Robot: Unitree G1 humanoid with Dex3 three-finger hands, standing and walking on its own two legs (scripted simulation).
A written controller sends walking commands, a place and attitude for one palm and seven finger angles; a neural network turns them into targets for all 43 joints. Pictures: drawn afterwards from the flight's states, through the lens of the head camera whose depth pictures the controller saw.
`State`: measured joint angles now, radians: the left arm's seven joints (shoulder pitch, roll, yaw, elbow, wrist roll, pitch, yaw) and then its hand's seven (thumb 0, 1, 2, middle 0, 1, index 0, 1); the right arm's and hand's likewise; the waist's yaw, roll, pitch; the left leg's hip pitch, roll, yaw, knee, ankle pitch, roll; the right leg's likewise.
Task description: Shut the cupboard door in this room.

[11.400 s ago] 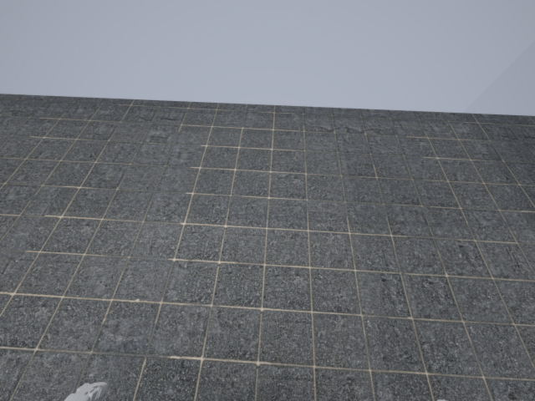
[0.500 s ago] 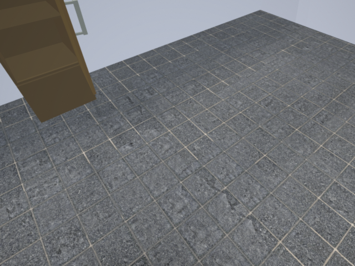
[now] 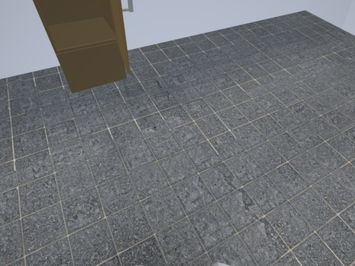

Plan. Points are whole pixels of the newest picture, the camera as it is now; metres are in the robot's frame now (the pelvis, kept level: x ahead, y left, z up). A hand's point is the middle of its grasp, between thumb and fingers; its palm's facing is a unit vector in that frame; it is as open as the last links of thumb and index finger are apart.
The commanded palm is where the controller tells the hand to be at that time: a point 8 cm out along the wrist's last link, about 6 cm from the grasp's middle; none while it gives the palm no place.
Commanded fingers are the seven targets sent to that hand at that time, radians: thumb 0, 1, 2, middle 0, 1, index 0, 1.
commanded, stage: turn or walk to find it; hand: left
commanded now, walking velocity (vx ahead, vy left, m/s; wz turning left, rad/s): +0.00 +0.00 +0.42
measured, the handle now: out of the picture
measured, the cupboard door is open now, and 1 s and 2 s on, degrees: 80 80 80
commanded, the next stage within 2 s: stand and wait in 1.02 s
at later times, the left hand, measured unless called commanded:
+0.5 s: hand out of the picture +0.04 +0.14 -0.12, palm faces +0.23 -0.92 -0.30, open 7.4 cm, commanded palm none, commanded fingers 0.00 0.90 0.90 -0.20 -0.30 -0.20 -0.30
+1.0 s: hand out of the picture -0.13 +0.17 -0.17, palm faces +0.49 -0.84 -0.24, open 7.4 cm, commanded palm none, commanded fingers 0.00 0.90 0.90 -0.20 -0.30 -0.20 -0.30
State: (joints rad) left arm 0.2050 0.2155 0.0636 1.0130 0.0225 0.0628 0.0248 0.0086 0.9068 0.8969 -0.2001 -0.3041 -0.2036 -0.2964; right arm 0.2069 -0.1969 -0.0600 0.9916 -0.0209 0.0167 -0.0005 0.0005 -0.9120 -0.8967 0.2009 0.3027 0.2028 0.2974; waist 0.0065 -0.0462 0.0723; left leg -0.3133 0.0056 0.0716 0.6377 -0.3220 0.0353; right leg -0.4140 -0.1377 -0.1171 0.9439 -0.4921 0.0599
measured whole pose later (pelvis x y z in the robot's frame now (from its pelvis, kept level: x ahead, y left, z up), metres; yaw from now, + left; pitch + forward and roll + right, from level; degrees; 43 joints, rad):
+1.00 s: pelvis -0.05 -0.02 +0.01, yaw +26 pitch -1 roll -1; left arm 0.26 0.25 0.06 1.02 0.02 0.07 0.02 0.01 0.91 0.90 -0.20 -0.30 -0.20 -0.30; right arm 0.10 -0.20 -0.03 0.95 -0.01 0.02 0.00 0.00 -0.91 -0.90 0.20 0.30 0.20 0.30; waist 0.05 -0.04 0.08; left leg -0.22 -0.01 0.06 0.54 -0.30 0.05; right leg -0.41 -0.12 -0.09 1.03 -0.49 0.07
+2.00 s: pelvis -0.10 -0.04 +0.01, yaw +42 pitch +0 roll +0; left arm 0.22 0.25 0.06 1.02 0.02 0.07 0.02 0.01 0.91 0.90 -0.20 -0.30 -0.20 -0.30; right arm 0.17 -0.19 -0.04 0.98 -0.02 0.02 -0.01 0.00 -0.91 -0.90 0.20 0.30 0.20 0.30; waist 0.02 -0.04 0.05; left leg -0.23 0.00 0.03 0.50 -0.27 0.02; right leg -0.44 -0.10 -0.07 1.03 -0.43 0.06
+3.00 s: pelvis -0.12 -0.05 +0.01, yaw +53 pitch -1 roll +2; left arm 0.20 0.20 0.02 1.05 0.02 0.03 0.03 0.01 0.91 0.90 -0.20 -0.30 -0.20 -0.30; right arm 0.17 -0.17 -0.03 1.04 -0.02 0.00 -0.02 0.00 -0.92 -0.90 0.21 0.30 0.21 0.30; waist 0.01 -0.01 0.03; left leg -0.18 -0.02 0.08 0.44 -0.24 0.03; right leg -0.28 -0.09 -0.04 0.70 -0.39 0.06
